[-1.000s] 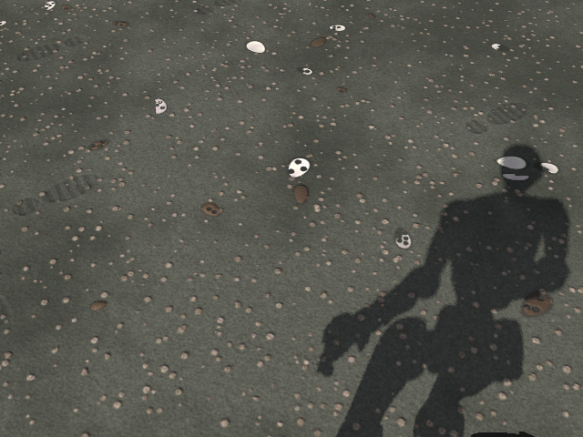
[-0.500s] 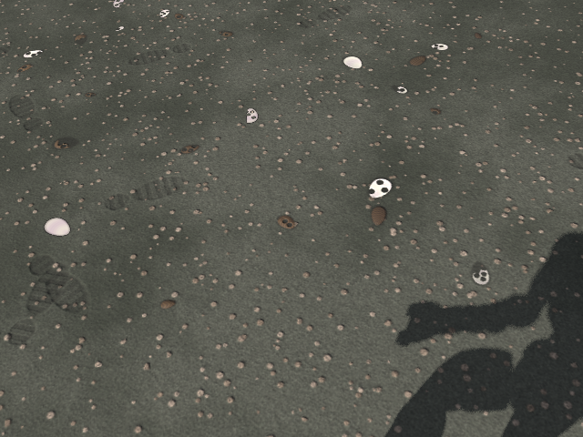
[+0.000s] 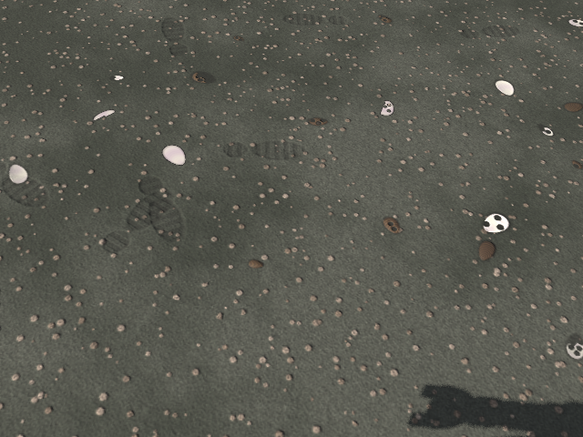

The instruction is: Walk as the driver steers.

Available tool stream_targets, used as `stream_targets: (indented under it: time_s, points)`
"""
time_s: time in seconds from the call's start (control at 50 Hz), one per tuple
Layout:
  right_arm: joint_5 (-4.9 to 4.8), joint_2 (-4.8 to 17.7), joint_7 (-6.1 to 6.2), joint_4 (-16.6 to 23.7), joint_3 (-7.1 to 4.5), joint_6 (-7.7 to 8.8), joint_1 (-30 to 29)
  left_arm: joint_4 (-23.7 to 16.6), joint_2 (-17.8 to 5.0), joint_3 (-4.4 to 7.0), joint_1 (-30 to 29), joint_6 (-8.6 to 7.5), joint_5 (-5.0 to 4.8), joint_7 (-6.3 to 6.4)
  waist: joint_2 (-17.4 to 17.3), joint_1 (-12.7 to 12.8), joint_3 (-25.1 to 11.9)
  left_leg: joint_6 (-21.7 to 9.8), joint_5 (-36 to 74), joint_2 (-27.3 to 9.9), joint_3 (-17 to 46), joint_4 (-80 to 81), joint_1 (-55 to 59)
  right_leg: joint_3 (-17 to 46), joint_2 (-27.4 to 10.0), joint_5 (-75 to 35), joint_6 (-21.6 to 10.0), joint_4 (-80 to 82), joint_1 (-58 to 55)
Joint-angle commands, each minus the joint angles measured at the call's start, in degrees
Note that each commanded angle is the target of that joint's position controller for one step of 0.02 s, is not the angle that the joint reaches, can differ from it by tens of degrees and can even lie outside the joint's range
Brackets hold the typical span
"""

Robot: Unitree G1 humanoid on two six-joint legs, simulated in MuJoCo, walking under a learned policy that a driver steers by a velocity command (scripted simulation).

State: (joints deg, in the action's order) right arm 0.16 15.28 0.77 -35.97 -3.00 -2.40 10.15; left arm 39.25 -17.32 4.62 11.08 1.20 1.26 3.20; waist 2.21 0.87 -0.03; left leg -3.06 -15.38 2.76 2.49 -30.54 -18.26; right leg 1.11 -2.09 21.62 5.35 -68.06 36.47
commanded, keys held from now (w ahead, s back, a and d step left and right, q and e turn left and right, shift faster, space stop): no key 1.00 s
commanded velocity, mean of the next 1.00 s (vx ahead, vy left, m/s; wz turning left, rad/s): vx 0.00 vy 0.00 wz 0.08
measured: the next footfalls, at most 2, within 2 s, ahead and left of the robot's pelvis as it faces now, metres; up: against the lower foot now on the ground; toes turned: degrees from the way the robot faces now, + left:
right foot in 0.22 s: +0.11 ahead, -0.15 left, +0.00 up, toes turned +3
left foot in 1.72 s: +0.13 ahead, +0.10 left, +0.00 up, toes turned +4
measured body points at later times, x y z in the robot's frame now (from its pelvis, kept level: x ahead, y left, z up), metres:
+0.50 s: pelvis +0.05 -0.03 -0.01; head +0.06 -0.03 +0.44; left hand +0.20 +0.22 -0.11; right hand +0.17 -0.27 -0.13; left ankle +0.00 +0.09 -0.74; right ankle +0.07 -0.15 -0.74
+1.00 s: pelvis +0.06 -0.05 -0.01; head +0.06 -0.05 +0.44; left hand +0.18 +0.20 -0.12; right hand +0.15 -0.29 -0.14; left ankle +0.00 +0.09 -0.74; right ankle +0.07 -0.15 -0.74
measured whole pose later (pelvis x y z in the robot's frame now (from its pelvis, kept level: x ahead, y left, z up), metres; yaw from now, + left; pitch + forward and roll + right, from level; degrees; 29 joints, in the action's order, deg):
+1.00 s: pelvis +0.06 -0.05 -0.01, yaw +3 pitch -1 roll +0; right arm 0.4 10.5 1.8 -47.0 -3.8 -1.7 14.8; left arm 43.8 -10.7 3.1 11.3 -1.1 0.4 0.3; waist -0.4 -0.1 1.6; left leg 1.2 -21.7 0.8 5.8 -31.3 -8.2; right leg -0.6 1.2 17.5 -1.3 -32.9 14.0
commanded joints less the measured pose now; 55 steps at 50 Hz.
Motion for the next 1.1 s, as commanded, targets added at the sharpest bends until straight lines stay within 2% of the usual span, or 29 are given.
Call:
stream_targets:
  time_s: [0.02,0.04,0.08,0.14,0.18,0.2,0.22,0.24,0.26,0.28,0.32,0.4,0.58,0.86,1.1]
  points:
    - [0.41,6.6,0.92,3.3,-1.53,0.79,-3.6,-3.4,-2.5,0.35,0.4,-0.65,-0.03,-0.31,-8.0,0.9,-6.4,-8.9,27.7,-11.9,9.3,8.0,6.1,1.0,-0.9,-7.7,0.4,5.1,-0.4]
    - [0.41,6.3,1.11,2.8,-1.43,0.76,-3.1,-3.7,-1.2,-0.24,-1.0,-0.78,-0.03,-0.48,-8.1,0.3,-6.1,-8.5,25.8,-11.3,8.7,7.9,5.9,0.9,-1.0,-8.8,0.3,10.0,-2.0]
    - [0.56,6.7,1.19,2.0,-1.43,0.83,-2.0,-4.5,-0.5,-0.74,-2.9,-0.85,-0.25,-1.03,-9.3,-0.6,-5.6,-8.9,20.1,-11.7,9.8,8.7,4.4,1.3,-1.1,-9.5,-0.1,17.3,-6.1]
    - [1.00,6.6,0.36,1.1,-1.18,1.04,-0.9,-5.0,-1.7,-0.43,-4.5,-1.01,-0.86,-1.71,-10.3,-1.8,-3.2,-9.7,11.7,-12.5,12.2,9.4,1.1,0.5,0.1,-6.0,-1.2,25.5,-12.3]
    - [0.72,4.7,-0.20,0.5,-0.44,1.31,-1.2,-4.5,-1.9,-0.22,-3.3,-1.39,-0.82,-2.25,-9.9,-0.7,-1.9,-9.0,9.3,-12.2,13.7,8.3,-0.3,0.1,0.6,-7.4,-2.7,33.1,-17.7]
    - [0.58,3.3,-0.43,-0.2,0.09,1.52,-0.3,-4.2,-1.3,-0.41,-2.1,-1.67,-0.27,-2.55,-8.5,0.4,-1.9,-7.1,8.9,-11.1,13.4,7.6,-0.9,0.4,0.2,-13.9,-3.5,40.2,-22.6]
    - [1.12,2.1,-0.70,-1.0,0.38,2.17,2.0,-4.0,-2.4,-0.22,-0.9,-1.95,0.52,-2.64,-6.3,0.0,-3.4,-4.3,7.1,-9.0,12.8,6.1,-1.8,3.2,-2.3,-23.1,-4.0,41.3,-28.4]
    - [1.90,2.3,-1.14,-1.5,0.30,3.01,5.4,-4.4,-5.7,0.52,0.2,-2.12,0.68,-2.47,-1.2,-2.2,-5.5,-1.3,1.3,-5.6,10.3,3.8,-3.8,6.0,-6.5,-33.9,-5.8,39.1,-33.7]
    - [1.37,2.2,-1.30,-2.1,0.19,3.40,7.6,-3.3,-5.4,0.82,-1.4,-2.10,0.15,-2.64,4.5,-4.2,-6.5,0.6,0.1,-3.4,7.1,4.9,-2.4,5.5,-5.3,-28.6,-8.0,36.3,-31.7]
    - [0.90,4.3,-1.21,-2.6,-0.30,3.25,4.2,-4.2,-2.8,0.51,-2.2,-2.25,-0.30,-3.02,3.2,-1.0,-4.4,1.9,-0.6,-2.7,6.0,3.4,-1.5,5.0,-3.5,-24.2,-7.9,37.4,-28.8]
    - [0.58,3.4,-0.84,-1.9,-0.50,2.32,1.4,-4.3,-1.1,-0.13,-2.7,-2.61,-0.30,-3.25,1.9,-0.5,-3.4,1.8,2.2,-2.8,5.8,2.3,-0.8,4.3,-2.8,-22.7,-7.1,37.9,-27.1]
    - [0.43,1.7,-0.78,-2.4,-0.66,1.61,2.8,-4.2,-0.7,-0.24,-2.0,-3.01,-0.38,-3.16,0.4,-0.8,-3.1,1.3,6.2,-3.1,6.0,1.9,1.5,3.4,-2.1,-22.0,-6.7,37.4,-26.4]
    - [0.19,1.0,-0.34,-4.0,-1.40,1.38,4.3,-4.0,0.0,-0.31,-2.0,-3.01,-0.77,-3.19,-2.8,-1.1,-2.5,2.4,10.2,-3.5,5.8,1.7,4.2,2.9,-1.4,-23.5,-7.2,37.1,-26.7]
    - [0.22,0.8,0.87,-6.4,-1.98,1.24,5.1,-1.0,1.2,-0.24,-1.3,-3.06,-0.88,-2.97,-2.2,-1.1,-0.7,3.5,9.3,-3.8,5.3,3.0,5.8,2.5,-0.6,-21.4,-7.4,38.9,-26.6]
    - [0.17,0.4,1.79,-11.6,-2.08,1.43,7.1,4.2,1.4,-0.23,0.0,-3.09,-1.02,-2.36,-2.3,-1.0,1.2,4.5,7.0,-3.8,4.4,4.4,6.2,2.7,-0.4,-17.8,-7.7,40.8,-26.2]
Keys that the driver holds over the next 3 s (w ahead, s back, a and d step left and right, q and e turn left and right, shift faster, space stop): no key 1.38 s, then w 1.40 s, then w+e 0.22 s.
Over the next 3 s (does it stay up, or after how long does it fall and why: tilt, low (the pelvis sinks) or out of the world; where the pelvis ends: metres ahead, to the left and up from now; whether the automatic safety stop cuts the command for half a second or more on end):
stays up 0.76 0.05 0.01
